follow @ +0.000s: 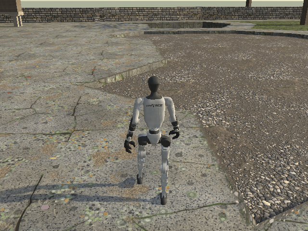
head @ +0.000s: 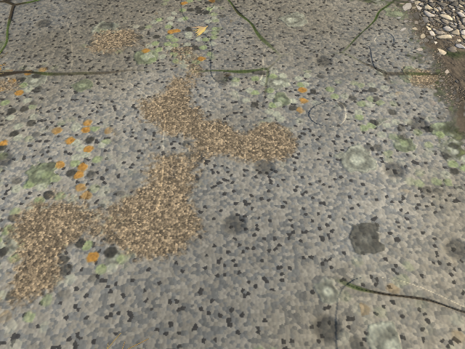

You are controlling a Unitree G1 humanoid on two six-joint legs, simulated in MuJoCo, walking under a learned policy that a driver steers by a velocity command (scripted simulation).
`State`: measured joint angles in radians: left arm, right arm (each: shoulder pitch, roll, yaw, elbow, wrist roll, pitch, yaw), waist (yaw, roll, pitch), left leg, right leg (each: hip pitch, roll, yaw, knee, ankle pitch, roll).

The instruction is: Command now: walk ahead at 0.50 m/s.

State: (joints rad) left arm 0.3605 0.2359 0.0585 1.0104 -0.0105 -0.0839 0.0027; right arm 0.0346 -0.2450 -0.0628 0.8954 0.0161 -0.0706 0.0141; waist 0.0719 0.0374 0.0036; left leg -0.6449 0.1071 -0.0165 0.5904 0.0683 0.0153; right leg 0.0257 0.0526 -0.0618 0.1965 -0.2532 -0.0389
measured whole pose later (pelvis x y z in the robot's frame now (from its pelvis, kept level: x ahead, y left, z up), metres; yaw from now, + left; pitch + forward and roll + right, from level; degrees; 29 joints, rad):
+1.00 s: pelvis +0.56 -0.02 +0.01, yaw +0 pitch +1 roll -1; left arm 0.34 0.23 0.06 1.01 0.00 -0.09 0.00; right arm 0.09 -0.27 -0.08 0.91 0.01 -0.07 -0.01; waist 0.06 0.04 0.00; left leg -0.69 0.14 -0.04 0.79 -0.02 0.01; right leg -0.07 0.06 -0.06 0.22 -0.18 -0.07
